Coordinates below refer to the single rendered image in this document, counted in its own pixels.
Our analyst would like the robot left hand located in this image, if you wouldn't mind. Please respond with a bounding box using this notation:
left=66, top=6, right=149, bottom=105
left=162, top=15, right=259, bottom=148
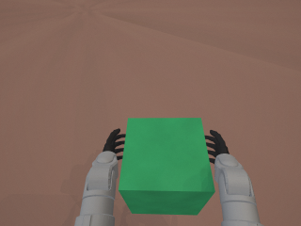
left=103, top=128, right=126, bottom=160

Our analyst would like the carton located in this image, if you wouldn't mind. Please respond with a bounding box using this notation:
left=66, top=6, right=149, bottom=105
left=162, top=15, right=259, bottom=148
left=119, top=118, right=215, bottom=216

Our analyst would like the robot left forearm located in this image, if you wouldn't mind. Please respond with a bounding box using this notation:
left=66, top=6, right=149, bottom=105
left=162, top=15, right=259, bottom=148
left=74, top=151, right=119, bottom=226

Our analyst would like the robot right hand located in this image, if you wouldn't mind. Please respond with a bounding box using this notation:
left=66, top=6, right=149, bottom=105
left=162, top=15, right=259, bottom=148
left=205, top=130, right=230, bottom=164

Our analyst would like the robot right forearm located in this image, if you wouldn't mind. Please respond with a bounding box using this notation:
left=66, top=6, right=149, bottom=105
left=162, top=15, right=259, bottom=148
left=214, top=153, right=264, bottom=226

